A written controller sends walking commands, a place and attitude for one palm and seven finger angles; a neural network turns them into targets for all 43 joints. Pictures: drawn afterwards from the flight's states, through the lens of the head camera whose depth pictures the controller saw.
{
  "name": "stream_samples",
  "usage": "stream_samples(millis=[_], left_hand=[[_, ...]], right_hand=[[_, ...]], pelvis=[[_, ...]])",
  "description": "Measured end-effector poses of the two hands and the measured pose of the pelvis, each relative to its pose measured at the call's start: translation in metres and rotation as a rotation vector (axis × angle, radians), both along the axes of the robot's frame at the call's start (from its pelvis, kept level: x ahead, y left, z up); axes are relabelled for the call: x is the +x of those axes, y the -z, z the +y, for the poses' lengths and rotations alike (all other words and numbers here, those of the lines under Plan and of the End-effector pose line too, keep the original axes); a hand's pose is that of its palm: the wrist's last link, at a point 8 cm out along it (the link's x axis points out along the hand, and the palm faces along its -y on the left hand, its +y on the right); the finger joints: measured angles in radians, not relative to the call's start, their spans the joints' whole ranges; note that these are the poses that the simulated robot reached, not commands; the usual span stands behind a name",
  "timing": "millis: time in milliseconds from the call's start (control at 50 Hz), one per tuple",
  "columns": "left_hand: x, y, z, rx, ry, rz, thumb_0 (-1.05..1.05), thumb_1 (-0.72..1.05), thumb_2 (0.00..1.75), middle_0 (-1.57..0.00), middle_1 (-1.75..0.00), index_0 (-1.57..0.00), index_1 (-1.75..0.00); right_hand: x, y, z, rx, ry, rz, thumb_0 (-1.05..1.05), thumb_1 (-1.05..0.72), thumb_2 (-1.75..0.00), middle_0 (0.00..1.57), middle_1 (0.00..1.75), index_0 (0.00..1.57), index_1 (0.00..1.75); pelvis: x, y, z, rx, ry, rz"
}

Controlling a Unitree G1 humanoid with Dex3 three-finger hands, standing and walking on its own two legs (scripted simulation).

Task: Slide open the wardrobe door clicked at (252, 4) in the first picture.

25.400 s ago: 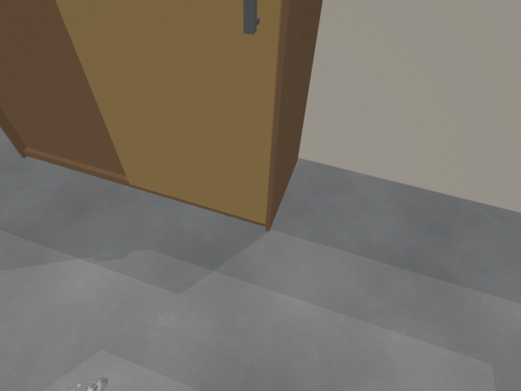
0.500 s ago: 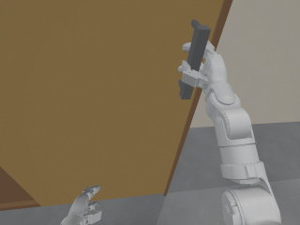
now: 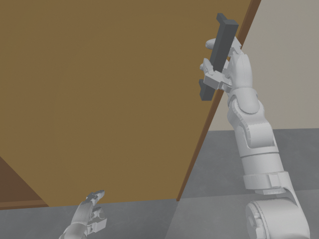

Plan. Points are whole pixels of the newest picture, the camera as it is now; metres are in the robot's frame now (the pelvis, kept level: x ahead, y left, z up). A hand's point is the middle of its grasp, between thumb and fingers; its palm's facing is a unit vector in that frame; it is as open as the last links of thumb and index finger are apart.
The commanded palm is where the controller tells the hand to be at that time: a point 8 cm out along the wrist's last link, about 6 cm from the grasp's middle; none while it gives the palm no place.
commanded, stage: step sideways, sliding the door along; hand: right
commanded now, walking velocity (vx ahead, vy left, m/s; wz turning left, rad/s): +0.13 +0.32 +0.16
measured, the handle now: (212, 60) +0.46 -0.10 +0.25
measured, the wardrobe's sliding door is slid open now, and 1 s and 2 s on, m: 0.00 0.05 0.21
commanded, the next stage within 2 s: none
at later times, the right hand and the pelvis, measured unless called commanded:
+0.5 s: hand (202, 74) +0.42 -0.07 +0.23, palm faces +0.22 +0.97 -0.11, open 6.9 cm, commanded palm +0.38 -0.05 +0.24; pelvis +0.03 +0.09 -0.01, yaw -3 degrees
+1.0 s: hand (184, 71) +0.42 -0.03 +0.24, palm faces +0.38 +0.92 -0.03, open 7.1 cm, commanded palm +0.38 +0.02 +0.23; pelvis +0.12 +0.16 +0.00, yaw -2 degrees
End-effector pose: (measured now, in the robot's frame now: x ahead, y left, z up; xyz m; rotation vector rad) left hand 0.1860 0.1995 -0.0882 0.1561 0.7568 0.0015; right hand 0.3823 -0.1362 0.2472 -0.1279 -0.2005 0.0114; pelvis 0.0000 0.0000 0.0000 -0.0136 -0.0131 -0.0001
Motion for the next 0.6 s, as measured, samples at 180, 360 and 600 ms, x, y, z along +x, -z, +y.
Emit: stream_samples(millis=[180, 360, 600], left_hand=[[-0.014, 0.03, 0.033, -0.026, -0.023, 0.121, 0.01, 0.91, 0.9, -0.2, -0.3, -0.2, -0.3], [0.019, 0.041, 0.076, 0.035, 0.043, 0.184, 0.02, 0.91, 0.9, -0.2, -0.3, -0.19, -0.3], [0.105, 0.018, 0.086, -0.057, 0.169, 0.031, 0.02, 0.91, 0.9, -0.2, -0.3, -0.19, -0.3]], right_hand=[[0.005, 0.01, 0.007, 0.015, 0.098, -0.169, -0.06, -0.68, -0.84, 0.44, 1.4, 0.19, 1.34], [0.005, 0.014, 0.011, -0.012, 0.175, -0.235, -0.08, -0.66, -0.83, 0.45, 1.4, 0.21, 1.23], [0.005, 0.016, 0.02, -0.046, 0.253, -0.279, -0.11, -0.65, -0.82, 0.46, 1.4, 0.21, 1.14]], pelvis=[[0.005, 0.005, 0.038, 0.005, -0.002, -0.009], [0.017, 0.01, 0.072, 0.005, 0.075, 0.0], [0.055, 0.01, 0.125, 0.054, 0.052, -0.065]])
